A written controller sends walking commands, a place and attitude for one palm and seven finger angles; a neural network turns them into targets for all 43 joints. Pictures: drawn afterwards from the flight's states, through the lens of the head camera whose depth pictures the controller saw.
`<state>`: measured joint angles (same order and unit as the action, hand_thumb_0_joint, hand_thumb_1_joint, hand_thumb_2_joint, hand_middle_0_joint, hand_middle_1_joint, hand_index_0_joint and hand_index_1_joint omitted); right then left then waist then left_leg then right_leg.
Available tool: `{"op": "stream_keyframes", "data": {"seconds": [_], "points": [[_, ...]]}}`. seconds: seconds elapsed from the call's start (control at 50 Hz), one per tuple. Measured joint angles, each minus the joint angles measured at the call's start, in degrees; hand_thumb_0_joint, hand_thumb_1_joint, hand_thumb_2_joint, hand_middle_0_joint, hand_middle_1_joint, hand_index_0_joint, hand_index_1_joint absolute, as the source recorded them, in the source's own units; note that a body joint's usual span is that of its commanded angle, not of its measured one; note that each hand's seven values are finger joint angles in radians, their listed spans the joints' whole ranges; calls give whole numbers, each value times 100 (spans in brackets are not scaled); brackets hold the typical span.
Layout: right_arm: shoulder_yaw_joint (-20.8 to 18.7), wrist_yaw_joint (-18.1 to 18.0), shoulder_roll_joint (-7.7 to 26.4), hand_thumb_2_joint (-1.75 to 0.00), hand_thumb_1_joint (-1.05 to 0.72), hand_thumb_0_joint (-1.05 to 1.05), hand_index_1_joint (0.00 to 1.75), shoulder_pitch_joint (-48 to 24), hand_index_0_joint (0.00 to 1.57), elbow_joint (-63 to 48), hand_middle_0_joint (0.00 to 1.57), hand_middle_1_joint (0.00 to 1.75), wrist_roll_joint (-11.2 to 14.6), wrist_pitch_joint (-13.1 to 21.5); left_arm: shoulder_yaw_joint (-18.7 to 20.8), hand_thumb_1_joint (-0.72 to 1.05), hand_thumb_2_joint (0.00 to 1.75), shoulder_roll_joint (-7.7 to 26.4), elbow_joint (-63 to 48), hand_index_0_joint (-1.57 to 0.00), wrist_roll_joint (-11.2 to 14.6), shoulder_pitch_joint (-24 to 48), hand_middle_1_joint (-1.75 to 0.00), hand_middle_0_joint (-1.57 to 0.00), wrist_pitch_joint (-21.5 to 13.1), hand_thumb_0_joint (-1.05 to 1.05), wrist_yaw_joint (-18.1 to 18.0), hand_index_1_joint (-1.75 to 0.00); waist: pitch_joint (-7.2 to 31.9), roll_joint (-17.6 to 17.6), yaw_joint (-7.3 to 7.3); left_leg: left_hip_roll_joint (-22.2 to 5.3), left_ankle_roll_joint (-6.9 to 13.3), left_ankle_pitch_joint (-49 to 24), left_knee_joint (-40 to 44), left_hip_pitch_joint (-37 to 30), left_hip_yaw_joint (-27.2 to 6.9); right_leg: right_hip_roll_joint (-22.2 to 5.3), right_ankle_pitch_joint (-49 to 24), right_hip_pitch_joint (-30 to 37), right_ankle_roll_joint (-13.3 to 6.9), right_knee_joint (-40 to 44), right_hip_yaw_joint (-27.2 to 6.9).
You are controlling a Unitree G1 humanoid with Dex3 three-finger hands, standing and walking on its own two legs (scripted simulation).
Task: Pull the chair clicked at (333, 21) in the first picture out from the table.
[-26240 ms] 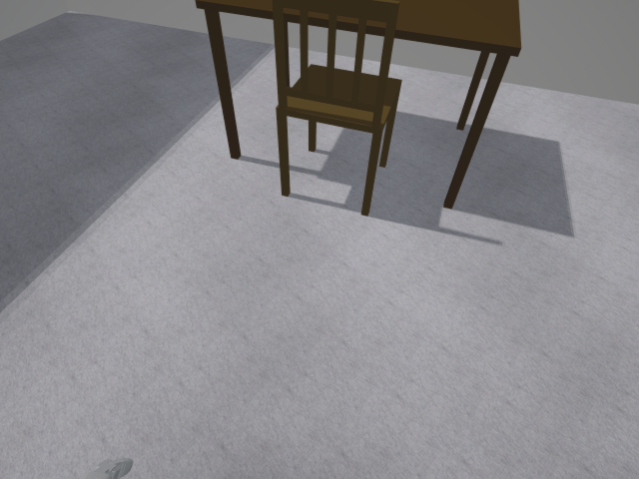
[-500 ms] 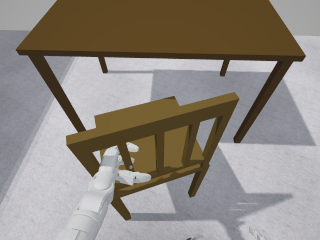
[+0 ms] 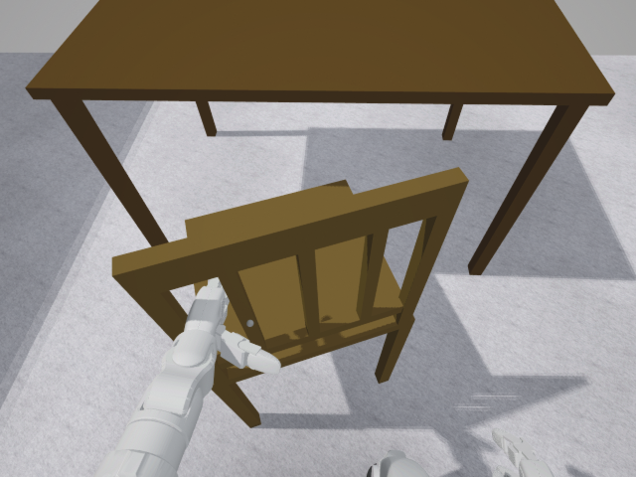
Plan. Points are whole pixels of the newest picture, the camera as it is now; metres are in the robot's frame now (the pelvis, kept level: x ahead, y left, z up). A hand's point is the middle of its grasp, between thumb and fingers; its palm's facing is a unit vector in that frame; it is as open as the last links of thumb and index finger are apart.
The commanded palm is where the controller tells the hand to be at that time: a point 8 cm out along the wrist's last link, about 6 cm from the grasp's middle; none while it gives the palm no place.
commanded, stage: draw the fingers out of the gap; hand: left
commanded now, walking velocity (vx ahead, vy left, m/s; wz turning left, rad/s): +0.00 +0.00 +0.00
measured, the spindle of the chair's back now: (309, 295) +0.38 +0.02 -0.06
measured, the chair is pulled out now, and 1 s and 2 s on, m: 0.29 0.29 0.29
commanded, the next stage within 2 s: draw the hand back to the body in 0.76 s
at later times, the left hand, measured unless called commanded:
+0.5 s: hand (238, 381) +0.25 +0.11 -0.04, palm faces -0.09 -0.98 -0.16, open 17.5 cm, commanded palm +0.23 +0.16 -0.02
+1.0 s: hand (219, 423) +0.19 +0.12 -0.01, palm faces +0.01 -1.00 +0.02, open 17.5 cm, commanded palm +0.17 +0.18 +0.01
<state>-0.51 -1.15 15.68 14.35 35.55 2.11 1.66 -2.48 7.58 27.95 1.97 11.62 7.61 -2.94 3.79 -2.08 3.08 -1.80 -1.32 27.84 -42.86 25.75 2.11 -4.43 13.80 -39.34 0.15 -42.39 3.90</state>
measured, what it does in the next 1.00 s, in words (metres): stands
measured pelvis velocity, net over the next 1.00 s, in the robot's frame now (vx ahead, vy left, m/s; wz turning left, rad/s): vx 0.00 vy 0.01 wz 0.03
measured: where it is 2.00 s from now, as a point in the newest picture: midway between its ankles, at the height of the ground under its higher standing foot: outside the picture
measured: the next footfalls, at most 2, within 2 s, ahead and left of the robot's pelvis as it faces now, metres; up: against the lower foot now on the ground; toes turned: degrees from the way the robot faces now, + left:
none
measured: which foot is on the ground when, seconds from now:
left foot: down 0.00-1.00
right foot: down 0.00-1.00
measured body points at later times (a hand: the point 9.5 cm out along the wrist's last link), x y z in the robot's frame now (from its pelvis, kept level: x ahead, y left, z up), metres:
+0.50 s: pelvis +0.00 +0.00 -0.01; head +0.05 -0.02 +0.44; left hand +0.25 +0.16 -0.03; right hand +0.17 -0.25 -0.10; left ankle -0.07 +0.13 -0.71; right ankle +0.07 -0.12 -0.71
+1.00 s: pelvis +0.00 +0.01 -0.03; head +0.05 +0.01 +0.42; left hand +0.19 +0.17 +0.00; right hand +0.19 -0.22 -0.10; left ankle -0.07 +0.13 -0.71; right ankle +0.07 -0.12 -0.71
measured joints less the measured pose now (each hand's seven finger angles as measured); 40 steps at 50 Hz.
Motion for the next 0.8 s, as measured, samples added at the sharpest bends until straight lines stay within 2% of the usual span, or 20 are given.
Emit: {"op": "stream_keyframes", "data": {"seconds": [0.1,0.26,0.42,0.54,0.8], "points": [[-32,8,53,-90,-91,1,30,10,20,-69,20,30,7,10,18,-54,20,19,-157,-1,-12,-166,-3,-1,-14,-1,44,-3,44,6,13,-15,-22,14,-40,51,-6,11,18,-57,-23,-48,6],[-20,22,44,-90,-91,1,30,-10,20,-253,20,30,41,9,-177,-54,20,-43,-969,-1,-1,-1168,0,-1,83,-1,34,0,94,-12,-32,-23,-31,69,-100,36,-4,15,93,-67,-27,-150,0],[75,-86,-11,-90,-91,1,30,-193,20,-356,20,30,39,232,-397,-54,20,111,-1702,0,0,-1791,-1,-3,56,-1,43,0,28,-24,-104,-10,-31,149,-299,69,-121,-33,173,-20,-23,-281,99],[148,-88,-39,-90,-91,1,30,-269,21,-496,20,30,40,301,-478,-54,20,85,-2044,0,-26,-2101,-1,-3,204,-1,106,0,109,-34,-130,21,-11,217,-429,127,-144,-73,236,-65,-1,-398,106],[191,-149,-59,-90,-91,1,30,-135,21,-823,20,30,8,467,-748,-54,20,165,-3247,0,-166,-3401,0,-1,344,-1,21,0,170,-44,-184,53,42,438,-806,305,-211,-133,412,-187,55,-690,143]]}}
